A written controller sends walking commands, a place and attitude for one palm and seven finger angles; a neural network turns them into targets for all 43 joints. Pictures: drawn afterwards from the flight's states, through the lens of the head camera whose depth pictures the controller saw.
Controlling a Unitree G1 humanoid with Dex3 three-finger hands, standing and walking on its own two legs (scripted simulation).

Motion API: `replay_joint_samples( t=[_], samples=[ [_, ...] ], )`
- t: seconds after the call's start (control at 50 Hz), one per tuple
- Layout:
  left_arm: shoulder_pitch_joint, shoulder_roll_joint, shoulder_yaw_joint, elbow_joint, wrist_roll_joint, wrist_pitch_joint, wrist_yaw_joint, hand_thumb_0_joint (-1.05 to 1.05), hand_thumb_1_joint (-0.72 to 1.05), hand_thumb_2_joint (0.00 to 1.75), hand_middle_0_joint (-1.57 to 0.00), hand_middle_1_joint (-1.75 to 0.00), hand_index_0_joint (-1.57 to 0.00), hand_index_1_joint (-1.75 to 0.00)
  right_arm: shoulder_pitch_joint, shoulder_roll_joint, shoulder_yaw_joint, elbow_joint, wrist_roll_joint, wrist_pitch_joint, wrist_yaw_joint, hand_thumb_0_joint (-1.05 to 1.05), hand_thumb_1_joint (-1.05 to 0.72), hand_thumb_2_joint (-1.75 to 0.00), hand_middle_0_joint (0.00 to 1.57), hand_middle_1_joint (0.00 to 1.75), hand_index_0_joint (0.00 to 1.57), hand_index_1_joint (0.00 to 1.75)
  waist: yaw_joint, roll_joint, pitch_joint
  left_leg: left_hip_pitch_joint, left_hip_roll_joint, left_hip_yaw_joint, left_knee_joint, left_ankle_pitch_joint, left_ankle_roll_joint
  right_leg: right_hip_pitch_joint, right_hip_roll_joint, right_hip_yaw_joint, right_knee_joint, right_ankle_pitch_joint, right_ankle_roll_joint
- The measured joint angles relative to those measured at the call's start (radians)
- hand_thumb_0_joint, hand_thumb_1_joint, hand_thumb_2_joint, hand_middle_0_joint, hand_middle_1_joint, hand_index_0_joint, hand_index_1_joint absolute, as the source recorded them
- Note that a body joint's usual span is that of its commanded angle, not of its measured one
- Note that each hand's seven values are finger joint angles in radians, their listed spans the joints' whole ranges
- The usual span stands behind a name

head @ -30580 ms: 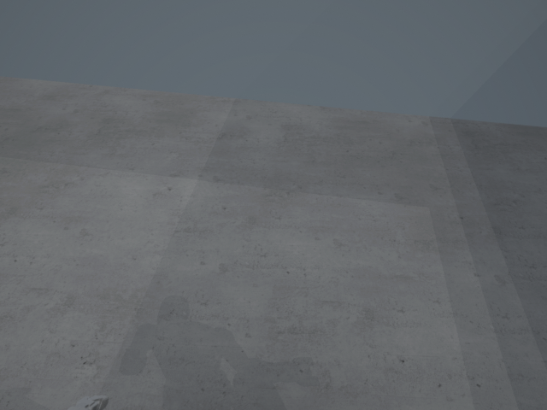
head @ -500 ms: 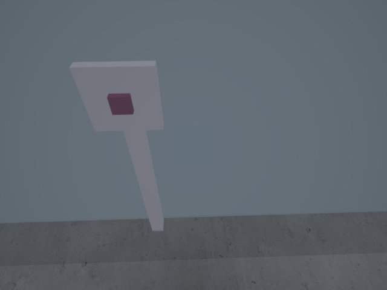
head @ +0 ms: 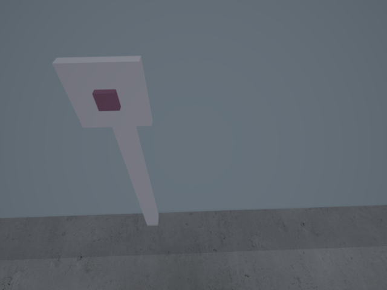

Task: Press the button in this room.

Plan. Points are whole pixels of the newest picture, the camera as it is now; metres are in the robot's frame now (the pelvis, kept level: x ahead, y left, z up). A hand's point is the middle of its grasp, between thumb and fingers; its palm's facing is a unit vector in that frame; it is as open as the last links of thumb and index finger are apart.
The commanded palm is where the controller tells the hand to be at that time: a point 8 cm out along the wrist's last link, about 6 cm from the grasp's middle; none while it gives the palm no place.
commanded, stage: look again from close up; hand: left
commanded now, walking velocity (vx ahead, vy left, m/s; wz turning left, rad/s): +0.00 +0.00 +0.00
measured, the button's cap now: (107, 99) +0.56 +0.27 +0.10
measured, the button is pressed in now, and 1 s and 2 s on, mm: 0 0 0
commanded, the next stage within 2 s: shuffle to correct the standing spot in 0.56 s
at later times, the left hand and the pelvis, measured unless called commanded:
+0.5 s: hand out of the picture +0.07 +0.25 -0.15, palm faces -0.02 -0.94 -0.34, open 7.4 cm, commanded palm none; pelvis +0.01 +0.01 +0.00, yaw +0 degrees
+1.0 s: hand out of the picture +0.03 +0.22 -0.19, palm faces +0.05 -0.98 -0.20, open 7.4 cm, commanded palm none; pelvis +0.05 +0.03 -0.01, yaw +2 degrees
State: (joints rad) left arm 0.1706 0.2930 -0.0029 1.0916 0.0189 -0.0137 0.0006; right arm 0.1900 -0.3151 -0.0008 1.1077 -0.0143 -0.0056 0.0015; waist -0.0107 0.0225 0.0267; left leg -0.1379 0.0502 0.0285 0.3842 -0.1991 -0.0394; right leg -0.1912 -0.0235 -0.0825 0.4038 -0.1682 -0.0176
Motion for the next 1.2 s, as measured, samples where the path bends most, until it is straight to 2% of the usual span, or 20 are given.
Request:
replay_joint_samples(
  t=[0.48, 0.74, 0.96, 1.02, 1.04, 1.08, 1.12, 1.16, 1.2],
  samples=[
    [-0.014, 0.034, 0.006, 0.007, 0.001, 0.002, 0.000, 0.00, 0.90, 0.90, -0.20, -0.30, -0.21, -0.30, -0.029, -0.019, 0.002, 0.000, 0.002, -0.004, -0.002, 0.00, -0.91, -0.90, 0.21, 0.30, 0.21, 0.30, 0.007, -0.016, 0.000, 0.020, -0.007, 0.003, -0.022, 0.000, 0.009, 0.026, -0.006, 0.003, -0.035, 0.009, 0.012],
    [-0.010, 0.030, 0.003, 0.013, 0.001, 0.008, 0.005, 0.00, 0.90, 0.90, -0.20, -0.30, -0.21, -0.30, -0.034, -0.012, 0.008, 0.004, 0.000, -0.003, -0.002, 0.00, -0.91, -0.90, 0.21, 0.30, 0.21, 0.30, 0.008, -0.019, -0.006, 0.023, -0.021, 0.007, -0.028, -0.004, 0.021, 0.029, -0.018, 0.007, -0.041, 0.007, 0.026],
    [0.115, -0.072, 0.010, 0.000, 0.006, 0.016, 0.004, 0.00, 0.90, 0.90, -0.20, -0.30, -0.21, -0.30, 0.089, 0.094, 0.014, 0.005, -0.006, 0.021, 0.002, 0.00, -0.91, -0.90, 0.20, 0.30, 0.20, 0.30, 0.015, -0.016, -0.032, -0.044, -0.024, -0.024, 0.160, -0.140, 0.036, 0.002, -0.030, -0.020, 0.089, -0.110, 0.039],
    [0.166, -0.093, 0.018, 0.008, 0.007, 0.016, 0.006, 0.00, 0.90, 0.90, -0.20, -0.30, -0.21, -0.30, 0.123, 0.129, 0.011, 0.007, -0.003, 0.011, 0.001, 0.00, -0.91, -0.90, 0.20, 0.30, 0.20, 0.30, 0.018, -0.039, -0.025, -0.036, -0.038, -0.016, 0.191, -0.178, 0.046, -0.001, -0.048, -0.010, 0.139, -0.154, 0.047],
    [0.180, -0.098, 0.019, 0.017, 0.007, 0.019, 0.007, 0.00, 0.90, 0.90, -0.20, -0.30, -0.21, -0.30, 0.134, 0.141, 0.009, 0.008, -0.004, 0.000, 0.001, 0.00, -0.91, -0.90, 0.20, 0.30, 0.20, 0.30, 0.018, -0.049, -0.025, -0.027, -0.045, -0.008, 0.190, -0.188, 0.052, -0.012, -0.054, -0.006, 0.179, -0.179, 0.038],
    [0.196, -0.108, 0.017, 0.035, 0.010, 0.029, 0.011, 0.00, 0.90, 0.90, -0.20, -0.30, -0.21, -0.30, 0.159, 0.163, 0.008, 0.010, -0.004, -0.023, -0.011, 0.00, -0.91, -0.90, 0.20, 0.30, 0.21, 0.30, 0.010, -0.056, -0.019, 0.000, -0.049, 0.005, 0.170, -0.195, 0.063, -0.065, -0.046, 0.004, 0.336, -0.280, 0.023],
    [0.190, -0.115, 0.018, 0.043, 0.009, 0.030, 0.011, 0.00, 0.90, 0.90, -0.20, -0.30, -0.21, -0.30, 0.188, 0.184, 0.010, 0.015, -0.005, -0.040, -0.024, 0.00, -0.91, -0.90, 0.21, 0.30, 0.21, 0.30, -0.005, -0.057, -0.005, 0.032, -0.051, 0.006, 0.130, -0.185, 0.068, -0.127, -0.033, 0.003, 0.478, -0.321, 0.012],
    [0.167, -0.121, 0.021, 0.036, 0.006, 0.027, 0.008, 0.00, 0.90, 0.90, -0.20, -0.30, -0.20, -0.30, 0.218, 0.203, 0.012, 0.025, -0.006, -0.046, -0.032, 0.00, -0.91, -0.90, 0.21, 0.30, 0.21, 0.30, -0.016, -0.054, 0.010, 0.061, -0.055, -0.003, 0.084, -0.169, 0.068, -0.178, -0.030, -0.006, 0.524, -0.311, 0.010],
    [0.132, -0.129, 0.023, 0.016, 0.002, 0.024, 0.007, 0.01, 0.90, 0.90, -0.20, -0.30, -0.20, -0.30, 0.243, 0.215, 0.014, 0.040, -0.005, -0.042, -0.039, 0.00, -0.91, -0.90, 0.21, 0.30, 0.21, 0.30, -0.024, -0.047, 0.026, 0.083, -0.059, -0.015, 0.047, -0.155, 0.062, -0.204, -0.032, -0.012, 0.471, -0.261, 0.013]
  ],
)
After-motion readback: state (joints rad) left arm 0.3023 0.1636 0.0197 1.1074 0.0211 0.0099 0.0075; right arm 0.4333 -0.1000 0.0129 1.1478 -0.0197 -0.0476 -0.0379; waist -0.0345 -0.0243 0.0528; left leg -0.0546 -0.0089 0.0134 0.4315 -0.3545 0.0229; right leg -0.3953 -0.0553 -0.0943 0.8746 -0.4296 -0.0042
